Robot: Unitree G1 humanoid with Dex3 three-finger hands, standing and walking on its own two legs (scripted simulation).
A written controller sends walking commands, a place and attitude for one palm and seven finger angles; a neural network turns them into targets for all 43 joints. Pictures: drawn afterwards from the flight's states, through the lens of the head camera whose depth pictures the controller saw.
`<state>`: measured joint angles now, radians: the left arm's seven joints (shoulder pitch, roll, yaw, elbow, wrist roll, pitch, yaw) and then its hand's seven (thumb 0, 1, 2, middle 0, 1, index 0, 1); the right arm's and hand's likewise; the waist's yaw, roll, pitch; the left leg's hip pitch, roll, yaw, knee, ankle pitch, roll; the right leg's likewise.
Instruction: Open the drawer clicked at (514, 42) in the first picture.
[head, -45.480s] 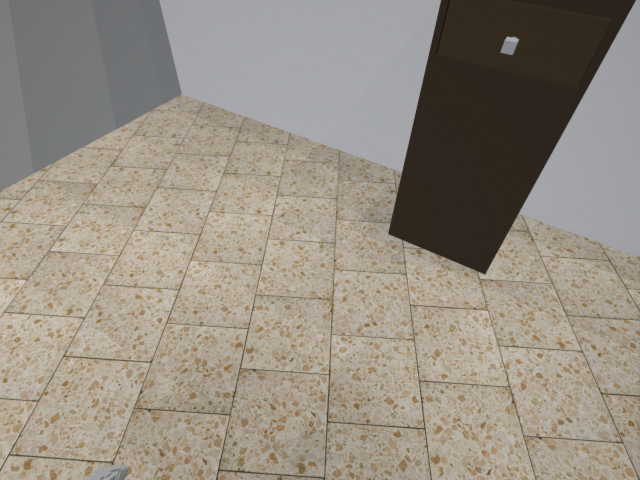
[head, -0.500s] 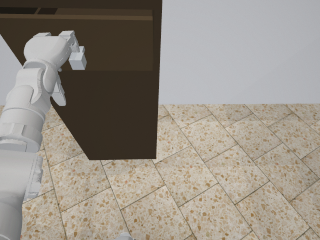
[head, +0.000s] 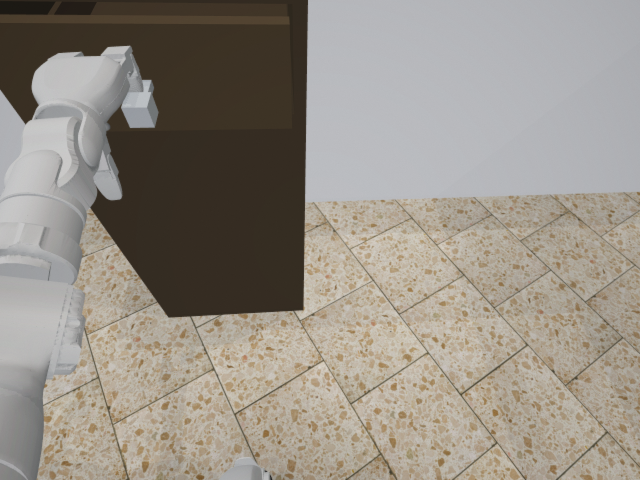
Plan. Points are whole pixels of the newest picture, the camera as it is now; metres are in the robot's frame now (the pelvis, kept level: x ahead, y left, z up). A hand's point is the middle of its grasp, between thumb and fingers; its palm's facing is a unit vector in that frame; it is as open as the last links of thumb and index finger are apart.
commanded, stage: lower the fingers behind the handle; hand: left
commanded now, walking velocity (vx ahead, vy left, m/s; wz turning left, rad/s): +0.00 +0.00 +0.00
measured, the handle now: (143, 101) +0.57 +0.21 +0.14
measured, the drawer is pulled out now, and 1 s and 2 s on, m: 0.04 0.04 0.04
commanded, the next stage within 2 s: lift the fingers back up to retry in 0.02 s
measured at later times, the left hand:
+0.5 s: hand (138, 100) +0.53 +0.20 +0.17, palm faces +0.06 -0.05 -1.00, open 13.9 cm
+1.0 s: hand (110, 99) +0.51 +0.22 +0.19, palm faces -0.07 -0.03 -1.00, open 13.8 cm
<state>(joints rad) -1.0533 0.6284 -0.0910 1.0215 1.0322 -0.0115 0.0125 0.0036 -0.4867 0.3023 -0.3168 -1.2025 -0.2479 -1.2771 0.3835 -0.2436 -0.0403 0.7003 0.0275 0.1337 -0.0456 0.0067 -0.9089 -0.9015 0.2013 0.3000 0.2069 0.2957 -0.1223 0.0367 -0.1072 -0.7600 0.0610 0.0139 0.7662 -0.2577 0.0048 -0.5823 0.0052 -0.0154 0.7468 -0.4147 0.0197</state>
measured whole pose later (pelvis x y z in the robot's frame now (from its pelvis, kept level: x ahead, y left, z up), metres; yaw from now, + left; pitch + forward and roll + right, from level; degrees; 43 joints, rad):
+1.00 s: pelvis +0.03 -0.02 +0.02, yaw +1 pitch +10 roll -1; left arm -0.91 0.64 -0.05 0.78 0.95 -0.10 -0.19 0.00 -0.49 0.30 -0.32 -1.20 -0.32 -1.20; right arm 0.28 -0.29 -0.05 0.66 0.05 0.15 -0.06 0.01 -0.91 -0.90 0.20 0.30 0.20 0.30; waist -0.07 0.04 -0.08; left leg -0.54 0.06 0.01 0.63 -0.25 -0.02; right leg -0.37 0.01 -0.02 0.60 -0.40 -0.01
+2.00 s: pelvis +0.01 -0.01 +0.02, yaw +0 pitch +10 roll -1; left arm -1.00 0.59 -0.06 0.87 0.97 -0.07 -0.10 0.00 -0.49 0.30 -0.32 -1.20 -0.32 -1.20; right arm 0.31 -0.26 -0.03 0.69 0.05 0.12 -0.05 0.01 -0.91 -0.90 0.20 0.30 0.21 0.30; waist -0.11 0.05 -0.08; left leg -0.58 0.06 0.03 0.63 -0.23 0.00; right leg -0.41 0.00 0.00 0.61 -0.38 0.01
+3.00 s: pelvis +0.02 -0.02 +0.02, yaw +0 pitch +10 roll +0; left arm -1.00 0.58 -0.05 0.85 0.98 -0.01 -0.04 0.01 -0.49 0.30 -0.32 -1.20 -0.32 -1.20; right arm 0.22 -0.25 -0.01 0.67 0.04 0.11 -0.05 0.01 -0.91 -0.90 0.20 0.30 0.21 0.30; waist -0.09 0.06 -0.07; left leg -0.56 0.05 0.02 0.62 -0.23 -0.02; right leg -0.40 0.00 -0.01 0.62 -0.39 0.00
